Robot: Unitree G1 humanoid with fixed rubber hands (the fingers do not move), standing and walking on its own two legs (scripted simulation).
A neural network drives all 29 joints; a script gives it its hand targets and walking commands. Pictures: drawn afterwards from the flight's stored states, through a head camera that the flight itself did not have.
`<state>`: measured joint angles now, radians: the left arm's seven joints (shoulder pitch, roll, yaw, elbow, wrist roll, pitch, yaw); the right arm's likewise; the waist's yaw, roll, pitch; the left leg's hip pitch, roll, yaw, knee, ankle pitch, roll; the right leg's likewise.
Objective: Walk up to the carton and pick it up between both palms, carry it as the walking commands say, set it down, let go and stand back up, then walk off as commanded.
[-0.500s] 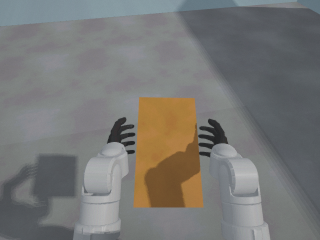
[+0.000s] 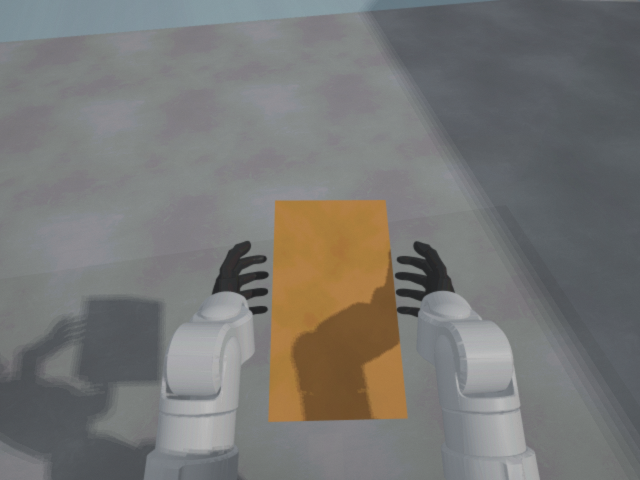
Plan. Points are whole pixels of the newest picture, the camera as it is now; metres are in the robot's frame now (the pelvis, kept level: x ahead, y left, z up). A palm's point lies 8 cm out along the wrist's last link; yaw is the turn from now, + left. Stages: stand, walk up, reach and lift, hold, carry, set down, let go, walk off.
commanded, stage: carry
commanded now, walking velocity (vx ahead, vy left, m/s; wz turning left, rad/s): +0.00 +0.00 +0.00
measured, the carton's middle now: (330, 311) +0.34 +0.00 -0.02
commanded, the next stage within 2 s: none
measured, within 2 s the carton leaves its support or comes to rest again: neither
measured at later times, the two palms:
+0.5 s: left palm (261, 282) +0.35 +0.09 +0.04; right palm (445, 288) +0.34 -0.15 +0.04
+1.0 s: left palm (273, 277) +0.36 +0.08 +0.05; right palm (461, 283) +0.34 -0.16 +0.05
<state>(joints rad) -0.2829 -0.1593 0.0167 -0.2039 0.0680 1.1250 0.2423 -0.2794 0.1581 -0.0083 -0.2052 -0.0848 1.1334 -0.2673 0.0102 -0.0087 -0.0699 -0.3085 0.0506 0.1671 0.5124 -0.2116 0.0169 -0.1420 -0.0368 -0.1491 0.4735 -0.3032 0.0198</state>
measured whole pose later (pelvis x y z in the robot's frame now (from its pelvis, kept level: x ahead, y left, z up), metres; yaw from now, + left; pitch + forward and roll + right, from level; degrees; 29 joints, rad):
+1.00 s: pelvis +0.05 -0.03 -0.02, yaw -4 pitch +4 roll +0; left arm -0.24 -0.15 0.03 -0.08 0.08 0.97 0.20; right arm -0.25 0.15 -0.01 -0.07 -0.11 0.98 -0.22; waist 0.02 -0.01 -0.08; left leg -0.39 0.06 0.17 0.62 -0.30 0.02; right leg -0.23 0.00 -0.10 0.59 -0.44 -0.03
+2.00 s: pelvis -0.10 -0.01 -0.02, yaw -34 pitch +5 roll -1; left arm -0.35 -0.18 0.03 -0.14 0.07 1.16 0.27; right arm -0.31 0.16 -0.08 -0.20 -0.07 1.16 -0.29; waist 0.00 0.03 -0.03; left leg -0.63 0.17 0.12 1.06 -0.49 -0.10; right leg -0.44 0.00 -0.08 0.65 -0.30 -0.04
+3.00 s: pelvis -0.24 +0.08 -0.02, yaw -69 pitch +4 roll +1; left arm -0.33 -0.17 0.04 -0.19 0.09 1.15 0.26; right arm -0.32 0.17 -0.03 -0.20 -0.07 1.14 -0.29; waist -0.01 -0.03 -0.04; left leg -0.44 0.01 0.05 0.74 -0.45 -0.06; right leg -0.48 0.06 0.07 0.54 -0.13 -0.04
